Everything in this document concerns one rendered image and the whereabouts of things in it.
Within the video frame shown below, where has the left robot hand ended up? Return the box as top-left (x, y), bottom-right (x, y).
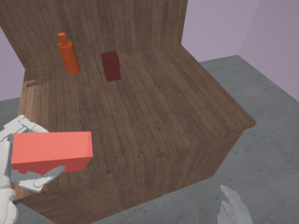
top-left (0, 115), bottom-right (66, 193)

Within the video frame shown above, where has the left robot forearm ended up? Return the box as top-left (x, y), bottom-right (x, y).
top-left (0, 188), bottom-right (18, 224)

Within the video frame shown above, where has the sponge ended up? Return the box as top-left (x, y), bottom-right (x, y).
top-left (11, 132), bottom-right (93, 175)

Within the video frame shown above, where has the table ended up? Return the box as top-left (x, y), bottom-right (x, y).
top-left (0, 0), bottom-right (257, 224)

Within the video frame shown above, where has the right robot hand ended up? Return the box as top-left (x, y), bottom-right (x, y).
top-left (217, 185), bottom-right (254, 224)

